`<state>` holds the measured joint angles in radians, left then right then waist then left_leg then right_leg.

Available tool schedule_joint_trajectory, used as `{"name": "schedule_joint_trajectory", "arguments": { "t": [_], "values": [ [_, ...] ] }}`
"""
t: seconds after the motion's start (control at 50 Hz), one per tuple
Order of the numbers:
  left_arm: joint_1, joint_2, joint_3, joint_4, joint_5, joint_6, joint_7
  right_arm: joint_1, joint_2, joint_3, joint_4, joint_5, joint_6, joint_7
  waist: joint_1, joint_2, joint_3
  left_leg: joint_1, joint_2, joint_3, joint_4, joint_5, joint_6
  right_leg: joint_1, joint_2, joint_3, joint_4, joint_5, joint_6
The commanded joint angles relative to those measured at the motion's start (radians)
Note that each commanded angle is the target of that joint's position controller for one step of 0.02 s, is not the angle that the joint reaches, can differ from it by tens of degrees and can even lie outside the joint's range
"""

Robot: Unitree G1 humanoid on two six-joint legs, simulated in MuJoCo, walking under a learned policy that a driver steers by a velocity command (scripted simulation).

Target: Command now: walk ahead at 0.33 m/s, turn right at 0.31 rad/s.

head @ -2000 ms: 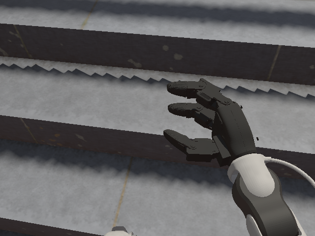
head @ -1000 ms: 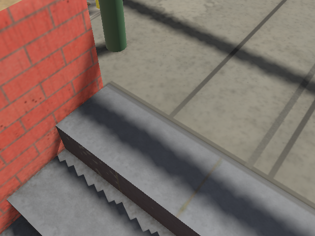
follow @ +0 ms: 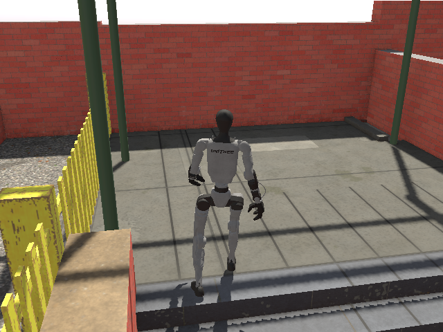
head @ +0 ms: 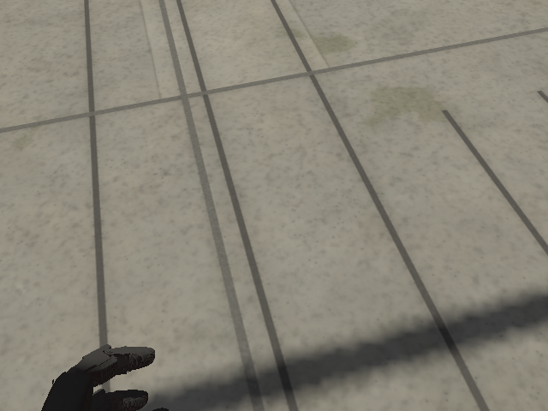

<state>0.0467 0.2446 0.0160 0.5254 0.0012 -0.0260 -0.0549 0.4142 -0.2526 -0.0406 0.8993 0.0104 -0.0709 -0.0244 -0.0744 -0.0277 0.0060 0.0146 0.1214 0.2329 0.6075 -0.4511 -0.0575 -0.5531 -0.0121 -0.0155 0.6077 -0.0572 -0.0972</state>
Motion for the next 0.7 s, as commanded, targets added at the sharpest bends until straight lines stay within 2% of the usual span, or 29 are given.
{"name": "schedule_joint_trajectory", "arguments": {
  "t": [0.02, 0.04, 0.06, 0.08, 0.1, 0.14, 0.18, 0.22, 0.28, 0.32, 0.38, 0.44, 0.48, 0.52, 0.54, 0.56, 0.58, 0.6, 0.62, 0.64, 0.66, 0.7],
  "values": [
    [0.256, 0.232, 0.065, -0.002, 0.057, -0.022, 0.027, 0.061, -0.045, 0.017, -0.134, -0.016, -0.027, 0.019, 0.074, -0.274, -0.460, -0.622, -0.126, -0.251, 0.782, -0.200, 0.027, 0.934, -0.411, 0.624, -0.070, 0.898, -0.299],
    [0.264, 0.155, 0.060, 0.006, 0.052, -0.027, 0.019, 0.030, -0.109, 0.001, -0.095, 0.011, -0.021, 0.021, 0.130, -0.080, -0.507, -0.592, -0.100, -0.370, 0.835, -0.114, 0.018, 0.824, -0.389, 0.584, -0.143, 0.721, -0.295],
    [0.239, 0.139, 0.056, 0.025, 0.035, -0.035, 0.020, -0.045, -0.098, 0.000, -0.114, 0.025, -0.014, 0.017, 0.120, -0.025, -0.372, -0.643, -0.076, -0.352, 0.801, -0.048, 0.015, 0.706, -0.353, 0.455, -0.163, 0.577, -0.260],
    [0.201, 0.113, 0.048, 0.037, 0.019, -0.047, 0.023, -0.089, -0.084, 0.000, -0.118, 0.017, -0.007, 0.002, 0.095, 0.052, -0.289, -0.646, -0.033, -0.344, 0.744, 0.006, 0.012, 0.587, -0.320, 0.387, -0.187, 0.487, -0.213],
    [0.166, 0.085, 0.038, 0.044, 0.018, -0.057, 0.026, -0.102, -0.084, -0.005, -0.120, 0.012, 0.006, -0.005, 0.069, 0.054, -0.245, -0.610, -0.013, -0.356, 0.707, 0.041, 0.011, 0.485, -0.304, 0.336, -0.216, 0.457, -0.198],
    [0.141, 0.051, 0.029, 0.064, 0.040, -0.069, 0.034, -0.063, -0.075, -0.019, -0.106, 0.013, 0.033, -0.008, 0.030, 0.013, -0.212, -0.530, 0.001, -0.353, 0.652, 0.051, 0.004, 0.370, -0.284, 0.240, -0.265, 0.450, -0.175],
    [0.123, 0.075, 0.040, 0.071, 0.043, -0.066, 0.055, -0.093, -0.077, -0.033, -0.133, 0.012, 0.051, -0.013, 0.025, -0.015, -0.171, -0.552, -0.012, -0.324, 0.644, 0.060, -0.014, 0.311, -0.285, 0.165, -0.302, 0.437, -0.180],
    [0.113, 0.097, 0.051, 0.078, 0.040, -0.053, 0.080, -0.137, -0.078, -0.041, -0.165, 0.011, 0.068, -0.016, 0.032, -0.033, -0.136, -0.613, -0.004, -0.315, 0.634, 0.104, -0.032, 0.299, -0.296, 0.115, -0.339, 0.323, -0.178],
    [0.087, 0.099, 0.057, 0.081, 0.036, -0.029, 0.104, -0.184, -0.082, -0.050, -0.207, 0.011, 0.095, -0.012, 0.045, -0.057, -0.097, -0.668, 0.013, -0.296, 0.590, 0.176, -0.046, 0.300, -0.298, 0.046, -0.367, 0.099, -0.159],
    [0.076, 0.108, 0.063, 0.088, 0.034, -0.017, 0.115, -0.220, -0.076, -0.050, -0.237, 0.006, 0.106, -0.006, 0.057, -0.072, -0.081, -0.674, 0.020, -0.275, 0.533, 0.200, -0.047, 0.312, -0.302, 0.002, -0.366, 0.034, -0.149],
    [0.073, 0.133, 0.078, 0.099, 0.030, -0.004, 0.116, -0.272, -0.062, -0.047, -0.274, 0.003, 0.114, 0.014, 0.082, -0.071, -0.074, -0.648, 0.024, -0.234, 0.411, 0.198, -0.030, 0.353, -0.321, -0.052, -0.336, 0.019, -0.140],
    [0.074, 0.157, 0.092, 0.114, 0.019, 0.008, 0.104, -0.291, -0.072, -0.052, -0.301, 0.008, 0.120, 0.037, 0.097, -0.089, -0.078, -0.582, 0.000, -0.170, 0.279, 0.161, 0.000, 0.404, -0.341, -0.096, -0.282, 0.074, -0.120],
    [0.069, 0.170, 0.101, 0.125, -0.003, 0.010, 0.092, -0.285, -0.077, -0.057, -0.319, 0.014, 0.125, 0.051, 0.090, -0.104, -0.079, -0.534, -0.021, -0.134, 0.173, 0.137, 0.033, 0.447, -0.361, -0.113, -0.222, 0.148, -0.092],
    [0.057, 0.153, 0.103, 0.139, -0.029, 0.011, 0.082, -0.227, -0.071, -0.064, -0.313, 0.012, 0.129, 0.055, 0.054, -0.078, -0.087, -0.417, -0.067, -0.094, -0.025, 0.245, 0.080, 0.443, -0.338, -0.168, -0.099, 0.161, -0.013],
    [0.117, 0.124, 0.101, 0.167, -0.028, 0.010, 0.073, -0.163, -0.114, -0.083, -0.298, 0.003, 0.124, 0.041, 0.042, 0.007, -0.087, -0.310, -0.089, -0.146, -0.137, 0.420, 0.122, 0.388, -0.271, -0.213, 0.044, 0.111, 0.050],
    [0.088, 0.103, 0.098, 0.127, 0.004, 0.006, 0.073, -0.079, -0.272, -0.130, -0.307, -0.012, 0.116, 0.018, 0.030, 0.268, -0.093, -0.112, 0.112, -0.475, -0.151, 0.924, 0.220, 0.098, -0.153, -0.264, 0.371, -0.199, 0.140],
    [0.008, 0.074, 0.082, 0.058, 0.034, 0.002, 0.080, -0.090, -0.313, -0.125, -0.340, -0.039, 0.096, 0.018, 0.039, 0.402, -0.159, 0.004, 0.261, -0.779, -0.172, 1.035, 0.423, -0.204, 0.000, -0.121, 0.626, -0.628, 0.200],
    [-0.047, 0.111, 0.090, 0.063, 0.021, 0.002, 0.078, -0.085, -0.260, -0.112, -0.350, -0.040, 0.075, 0.028, -0.016, 0.244, -0.249, 0.025, 0.261, -0.722, -0.191, 0.958, 0.434, -0.230, -0.010, 0.028, 0.728, -0.604, 0.189],
    [-0.067, 0.098, 0.084, 0.067, 0.002, 0.002, 0.080, -0.119, -0.234, -0.103, -0.347, -0.029, 0.064, 0.022, 0.005, 0.195, -0.226, 0.007, 0.215, -0.634, -0.185, 0.865, 0.380, -0.247, -0.023, 0.048, 0.727, -0.518, 0.166],
    [-0.050, 0.091, 0.083, 0.084, 0.007, 0.003, 0.091, -0.179, -0.199, -0.093, -0.355, -0.006, 0.065, 0.012, 0.038, 0.129, -0.202, -0.035, 0.167, -0.565, -0.171, 0.799, 0.320, -0.245, -0.045, 0.063, 0.679, -0.437, 0.159],
    [-0.029, 0.110, 0.088, 0.095, 0.014, 0.010, 0.098, -0.244, -0.146, -0.072, -0.368, 0.008, 0.071, 0.002, 0.065, 0.129, -0.199, -0.084, 0.152, -0.510, -0.175, 0.773, 0.289, -0.211, -0.058, 0.062, 0.643, -0.391, 0.160],
    [0.022, 0.096, 0.082, 0.123, 0.009, 0.022, 0.094, -0.281, -0.093, -0.043, -0.370, -0.014, 0.064, -0.005, 0.095, 0.148, -0.227, -0.151, 0.126, -0.425, -0.177, 0.838, 0.280, -0.093, -0.052, 0.040, 0.620, -0.332, 0.168]
  ]
}}
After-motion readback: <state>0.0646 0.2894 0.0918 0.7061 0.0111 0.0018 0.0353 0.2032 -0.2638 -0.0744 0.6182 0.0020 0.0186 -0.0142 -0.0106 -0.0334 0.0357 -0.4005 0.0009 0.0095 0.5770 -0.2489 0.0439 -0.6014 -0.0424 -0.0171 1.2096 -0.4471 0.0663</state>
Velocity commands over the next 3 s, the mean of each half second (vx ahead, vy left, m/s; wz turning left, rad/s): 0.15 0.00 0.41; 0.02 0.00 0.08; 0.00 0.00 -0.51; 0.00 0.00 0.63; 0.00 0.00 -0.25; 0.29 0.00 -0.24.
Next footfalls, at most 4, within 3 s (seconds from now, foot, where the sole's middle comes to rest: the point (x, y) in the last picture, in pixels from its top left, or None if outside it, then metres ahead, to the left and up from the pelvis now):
0.54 left None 0.14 0.18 -0.75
1.04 right None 0.21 -0.05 -0.75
1.52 left None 0.24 0.18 -0.75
1.84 right None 0.25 -0.06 -0.75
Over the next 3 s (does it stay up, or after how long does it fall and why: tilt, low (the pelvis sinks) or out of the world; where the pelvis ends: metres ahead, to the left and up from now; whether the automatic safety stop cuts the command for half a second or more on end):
stays up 0.25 0.00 0.04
